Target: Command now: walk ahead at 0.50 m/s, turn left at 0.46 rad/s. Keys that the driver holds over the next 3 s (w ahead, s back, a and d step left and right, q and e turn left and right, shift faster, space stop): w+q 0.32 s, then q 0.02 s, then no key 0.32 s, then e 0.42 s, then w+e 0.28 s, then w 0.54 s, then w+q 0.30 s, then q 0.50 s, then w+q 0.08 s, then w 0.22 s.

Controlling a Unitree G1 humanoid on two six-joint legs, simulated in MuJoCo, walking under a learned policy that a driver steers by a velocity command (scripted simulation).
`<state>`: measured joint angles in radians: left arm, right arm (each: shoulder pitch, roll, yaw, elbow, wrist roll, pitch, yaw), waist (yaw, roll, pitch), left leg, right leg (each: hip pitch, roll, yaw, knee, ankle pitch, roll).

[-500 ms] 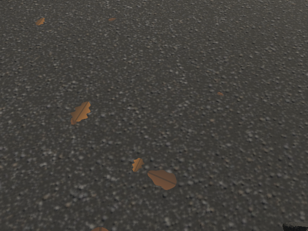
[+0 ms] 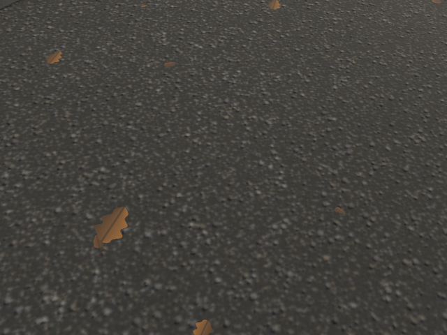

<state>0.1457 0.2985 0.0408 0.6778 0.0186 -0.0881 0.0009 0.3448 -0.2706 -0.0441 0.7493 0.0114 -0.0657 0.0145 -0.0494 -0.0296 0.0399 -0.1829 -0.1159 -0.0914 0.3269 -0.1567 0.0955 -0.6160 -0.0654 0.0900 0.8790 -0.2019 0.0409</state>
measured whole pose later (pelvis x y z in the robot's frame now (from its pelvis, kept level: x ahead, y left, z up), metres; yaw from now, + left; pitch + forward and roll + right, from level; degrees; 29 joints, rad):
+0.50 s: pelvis +0.26 -0.03 +0.00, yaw +16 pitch +1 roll -1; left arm 0.26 0.27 0.06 0.80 0.00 -0.08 -0.01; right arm 0.18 -0.32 -0.07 0.66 0.01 -0.01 -0.01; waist 0.05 0.05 0.06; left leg -0.61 0.05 -0.06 0.92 -0.27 -0.04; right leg -0.16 0.03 -0.06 0.32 -0.19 -0.03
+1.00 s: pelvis +0.36 +0.01 -0.01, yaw +10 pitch +0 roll +2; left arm 0.21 0.30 0.06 0.83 -0.01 0.06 0.03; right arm 0.08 -0.25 -0.05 0.74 -0.01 0.01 -0.03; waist 0.02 -0.01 0.05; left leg -0.31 0.03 0.11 0.47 -0.16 0.02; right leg -0.39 -0.06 -0.02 0.83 -0.42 0.05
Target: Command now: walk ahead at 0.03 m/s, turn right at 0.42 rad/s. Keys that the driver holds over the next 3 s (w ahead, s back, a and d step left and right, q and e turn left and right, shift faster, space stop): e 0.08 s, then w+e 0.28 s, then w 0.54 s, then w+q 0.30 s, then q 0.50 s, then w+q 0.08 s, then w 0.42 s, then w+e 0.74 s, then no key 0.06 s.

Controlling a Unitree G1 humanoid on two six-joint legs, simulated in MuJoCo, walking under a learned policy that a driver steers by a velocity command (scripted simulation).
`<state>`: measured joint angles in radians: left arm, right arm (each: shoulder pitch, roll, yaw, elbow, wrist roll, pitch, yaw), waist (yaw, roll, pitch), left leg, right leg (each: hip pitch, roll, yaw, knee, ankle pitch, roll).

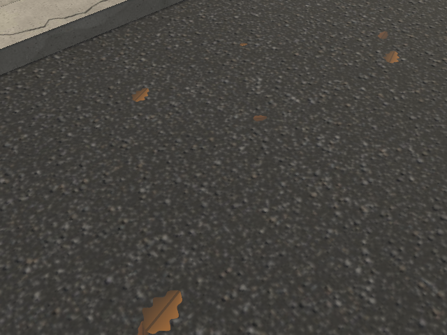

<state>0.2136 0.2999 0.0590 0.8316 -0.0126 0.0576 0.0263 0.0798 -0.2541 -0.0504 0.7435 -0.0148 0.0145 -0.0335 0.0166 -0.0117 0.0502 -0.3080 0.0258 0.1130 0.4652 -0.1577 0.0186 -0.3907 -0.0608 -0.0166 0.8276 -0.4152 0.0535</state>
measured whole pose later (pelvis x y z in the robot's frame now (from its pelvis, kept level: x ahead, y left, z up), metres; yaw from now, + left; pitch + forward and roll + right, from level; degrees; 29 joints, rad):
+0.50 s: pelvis +0.10 -0.03 +0.01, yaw -15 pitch +2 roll +2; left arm 0.36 0.29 0.06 0.81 -0.02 -0.03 0.03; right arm 0.05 -0.30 -0.08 0.81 0.02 -0.09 0.02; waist 0.07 0.03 -0.01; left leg -0.45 0.01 -0.05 0.51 -0.10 -0.05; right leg -0.07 0.04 0.18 0.32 -0.28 -0.05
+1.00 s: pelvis +0.35 -0.07 +0.00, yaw -17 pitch +3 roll +1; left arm 0.02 0.26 0.03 0.66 -0.01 -0.09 -0.03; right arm 0.42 -0.27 -0.04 0.95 0.03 -0.07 0.00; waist -0.11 -0.03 0.04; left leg 0.10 -0.04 -0.02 0.20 -0.33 0.02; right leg -0.60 -0.05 0.02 0.52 0.02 -0.01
